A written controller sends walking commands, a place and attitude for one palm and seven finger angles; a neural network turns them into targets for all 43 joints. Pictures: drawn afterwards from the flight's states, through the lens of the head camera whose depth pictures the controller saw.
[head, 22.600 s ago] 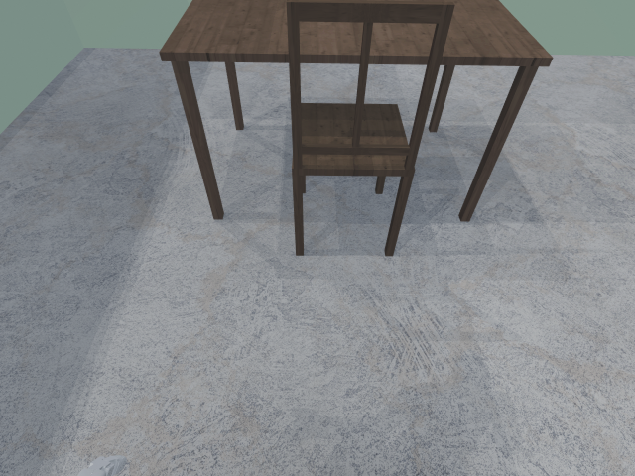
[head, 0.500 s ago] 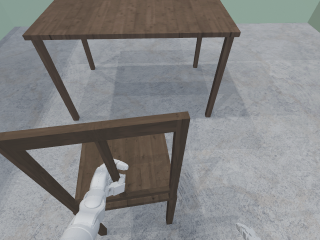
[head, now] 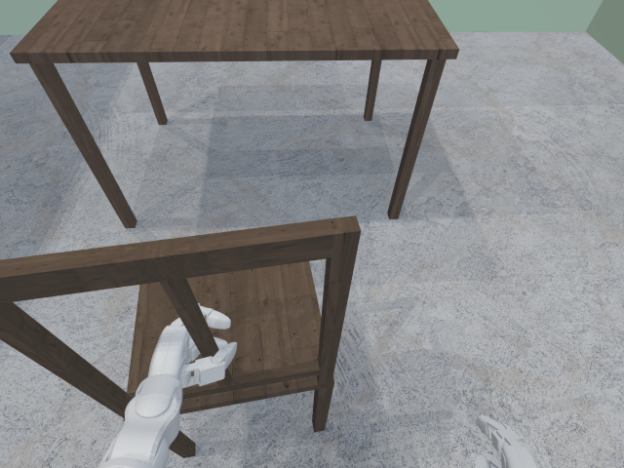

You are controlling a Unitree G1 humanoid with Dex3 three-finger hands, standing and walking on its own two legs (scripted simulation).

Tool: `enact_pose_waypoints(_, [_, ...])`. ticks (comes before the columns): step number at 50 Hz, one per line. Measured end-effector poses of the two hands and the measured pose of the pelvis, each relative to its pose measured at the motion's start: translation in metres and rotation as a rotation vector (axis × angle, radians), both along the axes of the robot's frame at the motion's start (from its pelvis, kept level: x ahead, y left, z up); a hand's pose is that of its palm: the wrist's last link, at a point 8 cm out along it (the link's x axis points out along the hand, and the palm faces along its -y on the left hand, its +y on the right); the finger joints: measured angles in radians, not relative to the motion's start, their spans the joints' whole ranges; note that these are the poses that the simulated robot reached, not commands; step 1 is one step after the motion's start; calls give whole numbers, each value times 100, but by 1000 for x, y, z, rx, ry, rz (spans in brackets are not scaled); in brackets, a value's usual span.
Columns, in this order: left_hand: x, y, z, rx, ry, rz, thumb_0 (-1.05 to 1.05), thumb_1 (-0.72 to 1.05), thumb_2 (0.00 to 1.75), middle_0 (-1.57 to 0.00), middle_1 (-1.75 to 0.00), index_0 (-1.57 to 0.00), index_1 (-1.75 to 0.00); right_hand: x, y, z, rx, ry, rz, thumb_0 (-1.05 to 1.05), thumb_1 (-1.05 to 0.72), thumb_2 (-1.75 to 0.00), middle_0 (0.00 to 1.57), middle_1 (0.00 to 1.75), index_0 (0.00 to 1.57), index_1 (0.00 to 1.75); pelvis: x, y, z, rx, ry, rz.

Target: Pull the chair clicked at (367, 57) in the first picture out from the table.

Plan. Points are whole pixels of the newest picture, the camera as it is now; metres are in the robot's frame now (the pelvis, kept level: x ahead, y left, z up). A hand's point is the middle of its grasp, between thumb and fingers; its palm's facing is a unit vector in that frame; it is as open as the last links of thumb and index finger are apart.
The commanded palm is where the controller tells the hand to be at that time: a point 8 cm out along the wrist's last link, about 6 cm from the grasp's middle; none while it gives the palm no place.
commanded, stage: open the thumb and straighten the fingers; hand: left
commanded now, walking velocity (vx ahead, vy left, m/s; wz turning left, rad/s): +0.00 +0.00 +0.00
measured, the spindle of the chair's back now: (204, 341) +0.30 +0.15 -0.04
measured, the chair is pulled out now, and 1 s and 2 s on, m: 0.63 0.63 0.63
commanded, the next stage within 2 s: draw the fingers out of the gap in 0.56 s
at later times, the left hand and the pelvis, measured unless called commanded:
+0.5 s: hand (205, 354) +0.28 +0.15 -0.06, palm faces +0.00 -0.99 -0.15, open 16.6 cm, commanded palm +0.27 +0.20 -0.03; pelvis +0.02 +0.01 -0.02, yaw +1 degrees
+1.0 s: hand (195, 403) +0.22 +0.16 -0.06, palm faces +0.02 -0.99 -0.15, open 17.5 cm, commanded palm +0.20 +0.20 -0.03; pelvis +0.02 +0.01 -0.03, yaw +1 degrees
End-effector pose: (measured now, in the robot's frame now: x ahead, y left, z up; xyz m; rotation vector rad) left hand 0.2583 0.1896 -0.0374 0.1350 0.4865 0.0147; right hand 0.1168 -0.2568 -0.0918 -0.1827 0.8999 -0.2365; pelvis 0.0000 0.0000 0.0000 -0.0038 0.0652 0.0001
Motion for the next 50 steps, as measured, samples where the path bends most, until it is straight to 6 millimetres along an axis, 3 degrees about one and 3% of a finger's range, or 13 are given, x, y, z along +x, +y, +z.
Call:
enact_pose_waypoints(8, [8, 8, -3, 11, 33, 13, 1, -12, 41, -40, -130, -46, -135, 8, 3, -13, -2, -15, 12, 1, -91, -90, 20, 30, 20, 30, 7, 7, -11, 0, 60, -4])
enact_pose_waypoints(16, [9, 11, -2, 4, 39, 20, 0, -45, 25, -30, -92, -32, -94, 28, 15, -19, 7, -61, 29, 1, -91, -90, 20, 30, 20, 30, 17, 10, -18, -2, 88, -2])
enact_pose_waypoints(25, [8, 16, -3, 16, 53, 30, -1, -53, 21, -11, -34, -12, -35, 51, 22, -17, -4, -106, 66, 1, -91, -90, 21, 30, 20, 30, 22, 11, -24, -8, 101, 10])
enact_pose_waypoints(30, [8, 11, -2, 12, 50, 19, -1, -54, 21, -5, -14, -5, -14, 57, 22, -16, -10, -119, 80, 1, -91, -90, 21, 30, 20, 30, 23, 11, -25, -10, 105, 17])
enact_pose_waypoints(38, [-2, 10, -3, 10, 61, 32, -1, -54, 21, -1, -3, -1, -3, 55, 20, -14, -12, -121, 75, 1, -91, -90, 21, 30, 20, 30, 23, 9, -27, -9, 107, 12])
enact_pose_waypoints(50, [-58, 18, -2, 21, 82, 49, -1, -54, 21, 0, 0, 0, -1, 54, 19, -14, -28, -161, 78, 1, -91, -90, 21, 30, 20, 30, 20, 9, -33, -17, 108, 27])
